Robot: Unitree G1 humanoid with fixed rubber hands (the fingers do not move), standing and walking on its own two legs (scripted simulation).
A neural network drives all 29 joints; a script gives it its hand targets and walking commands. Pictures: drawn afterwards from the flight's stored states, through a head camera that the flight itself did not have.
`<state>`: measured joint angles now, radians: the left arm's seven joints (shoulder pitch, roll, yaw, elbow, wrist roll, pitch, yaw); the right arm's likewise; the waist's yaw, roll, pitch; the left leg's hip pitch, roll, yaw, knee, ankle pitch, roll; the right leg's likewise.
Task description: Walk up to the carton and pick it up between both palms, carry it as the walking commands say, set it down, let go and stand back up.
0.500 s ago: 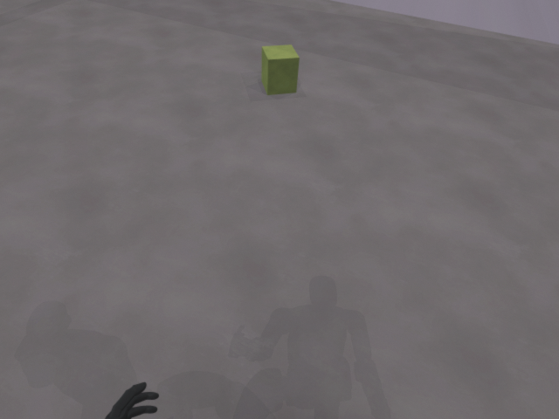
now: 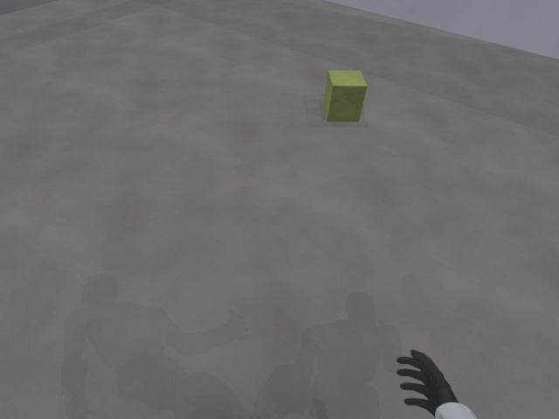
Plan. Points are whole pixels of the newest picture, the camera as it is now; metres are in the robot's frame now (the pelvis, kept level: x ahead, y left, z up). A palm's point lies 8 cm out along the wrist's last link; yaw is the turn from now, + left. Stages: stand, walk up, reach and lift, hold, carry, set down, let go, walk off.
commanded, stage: walk up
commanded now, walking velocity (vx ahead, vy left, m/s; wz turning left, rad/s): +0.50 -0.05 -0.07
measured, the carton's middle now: (343, 96) +2.12 -0.16 -0.65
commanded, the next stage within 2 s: none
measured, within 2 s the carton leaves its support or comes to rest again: neither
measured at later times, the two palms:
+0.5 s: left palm (219, 280) +0.39 +0.17 -0.11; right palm out of the picture +0.09 -0.26 -0.11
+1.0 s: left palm (200, 317) +0.31 +0.19 -0.12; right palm (425, 217) +0.61 -0.25 -0.11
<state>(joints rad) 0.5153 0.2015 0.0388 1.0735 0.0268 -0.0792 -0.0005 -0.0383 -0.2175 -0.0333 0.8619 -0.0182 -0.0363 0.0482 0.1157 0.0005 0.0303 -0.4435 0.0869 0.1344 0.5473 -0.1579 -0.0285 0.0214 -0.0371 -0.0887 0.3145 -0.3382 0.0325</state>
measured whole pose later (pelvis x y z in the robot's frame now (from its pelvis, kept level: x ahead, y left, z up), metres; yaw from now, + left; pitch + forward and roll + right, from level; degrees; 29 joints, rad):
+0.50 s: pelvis +0.21 -0.03 +0.00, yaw -1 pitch +0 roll -1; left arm 0.02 0.21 0.05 0.92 0.03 -0.02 -0.07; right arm 0.51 -0.17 -0.07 1.07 -0.02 -0.07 -0.01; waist -0.10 -0.02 0.05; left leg 0.02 0.11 0.14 0.32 -0.32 -0.07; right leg -0.47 -0.08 -0.09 0.59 -0.11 0.01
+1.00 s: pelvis +0.43 -0.04 +0.00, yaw +0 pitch +0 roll +0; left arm 0.51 0.19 0.05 1.08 0.03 -0.08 0.00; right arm 0.00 -0.22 -0.03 0.92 -0.02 -0.02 0.06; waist 0.09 0.01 0.04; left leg -0.50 0.11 0.13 0.59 -0.11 -0.04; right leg 0.03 -0.09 -0.14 0.27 -0.30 0.06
